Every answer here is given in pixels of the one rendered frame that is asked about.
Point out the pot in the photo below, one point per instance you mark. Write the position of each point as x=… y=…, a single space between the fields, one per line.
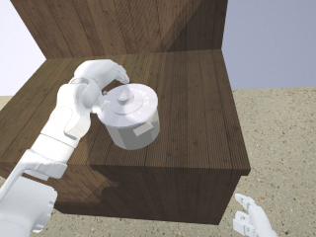
x=138 y=136

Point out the knob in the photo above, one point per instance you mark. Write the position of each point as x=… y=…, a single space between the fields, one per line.
x=124 y=97

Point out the table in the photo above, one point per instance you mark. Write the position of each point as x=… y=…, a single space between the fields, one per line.
x=190 y=171

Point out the lid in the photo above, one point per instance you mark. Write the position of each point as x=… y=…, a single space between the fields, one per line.
x=140 y=110

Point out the robot left forearm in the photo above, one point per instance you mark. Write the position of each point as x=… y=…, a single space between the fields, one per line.
x=69 y=121

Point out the left robot upper arm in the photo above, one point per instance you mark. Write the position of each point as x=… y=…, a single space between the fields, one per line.
x=26 y=208

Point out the right robot hand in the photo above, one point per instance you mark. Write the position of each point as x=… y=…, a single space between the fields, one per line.
x=247 y=224

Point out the robot right forearm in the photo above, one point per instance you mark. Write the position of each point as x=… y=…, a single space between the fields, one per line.
x=265 y=232

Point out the left robot hand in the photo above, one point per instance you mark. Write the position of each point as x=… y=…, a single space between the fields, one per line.
x=103 y=72

